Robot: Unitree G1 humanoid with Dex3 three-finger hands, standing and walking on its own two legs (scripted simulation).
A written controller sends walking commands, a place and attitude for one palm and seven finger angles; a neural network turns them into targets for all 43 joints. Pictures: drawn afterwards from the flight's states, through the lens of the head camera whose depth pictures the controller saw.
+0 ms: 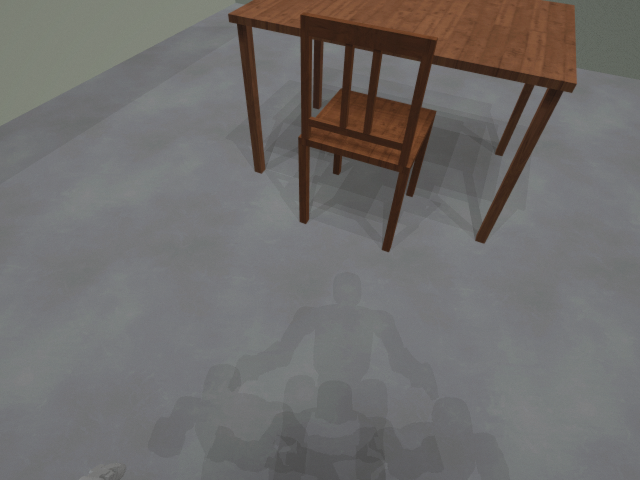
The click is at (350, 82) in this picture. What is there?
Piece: chair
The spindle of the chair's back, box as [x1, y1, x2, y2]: [339, 44, 354, 128]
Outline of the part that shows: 345,44 339,126 345,128 347,125 354,45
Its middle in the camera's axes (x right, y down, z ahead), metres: +0.08 -0.48 +1.22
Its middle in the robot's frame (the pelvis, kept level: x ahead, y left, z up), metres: +1.23 -0.03 -0.10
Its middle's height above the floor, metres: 0.67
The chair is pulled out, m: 0.00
